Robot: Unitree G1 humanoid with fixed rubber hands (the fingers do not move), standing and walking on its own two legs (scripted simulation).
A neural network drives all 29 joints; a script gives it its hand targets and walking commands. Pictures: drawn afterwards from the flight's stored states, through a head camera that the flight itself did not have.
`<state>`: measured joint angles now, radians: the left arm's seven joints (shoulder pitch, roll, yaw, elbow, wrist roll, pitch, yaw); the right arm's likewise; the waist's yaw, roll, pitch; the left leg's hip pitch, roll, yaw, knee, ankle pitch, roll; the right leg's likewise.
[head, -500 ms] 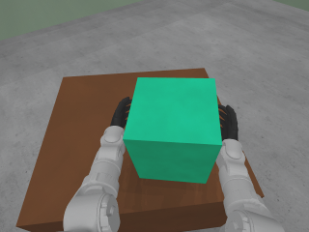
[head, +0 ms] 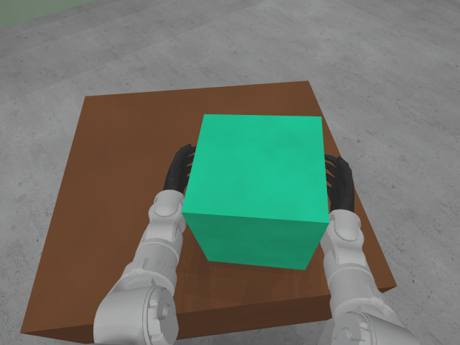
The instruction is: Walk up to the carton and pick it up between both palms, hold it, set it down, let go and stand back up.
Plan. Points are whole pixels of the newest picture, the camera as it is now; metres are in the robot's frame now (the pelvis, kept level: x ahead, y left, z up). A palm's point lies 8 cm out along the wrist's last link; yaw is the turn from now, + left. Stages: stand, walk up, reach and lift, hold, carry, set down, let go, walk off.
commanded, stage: set down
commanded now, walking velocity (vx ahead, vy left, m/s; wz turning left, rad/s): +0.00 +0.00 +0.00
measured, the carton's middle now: (258, 197) +0.38 -0.02 -0.02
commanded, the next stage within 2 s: none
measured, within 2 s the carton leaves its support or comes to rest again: neither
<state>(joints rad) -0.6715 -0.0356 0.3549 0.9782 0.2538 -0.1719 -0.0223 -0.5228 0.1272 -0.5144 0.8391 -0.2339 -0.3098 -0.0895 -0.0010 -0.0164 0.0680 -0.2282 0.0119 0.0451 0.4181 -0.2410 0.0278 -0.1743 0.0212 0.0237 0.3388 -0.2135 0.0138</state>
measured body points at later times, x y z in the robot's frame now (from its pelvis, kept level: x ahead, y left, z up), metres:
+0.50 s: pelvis +0.01 +0.00 +0.00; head +0.13 +0.02 +0.43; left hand +0.41 +0.14 -0.04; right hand +0.37 -0.16 -0.03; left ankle -0.02 +0.10 -0.74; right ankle -0.03 -0.13 -0.74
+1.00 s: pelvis +0.01 +0.00 -0.01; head +0.14 +0.02 +0.42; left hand +0.41 +0.14 -0.05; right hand +0.37 -0.17 -0.05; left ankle -0.02 +0.10 -0.74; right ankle -0.03 -0.13 -0.74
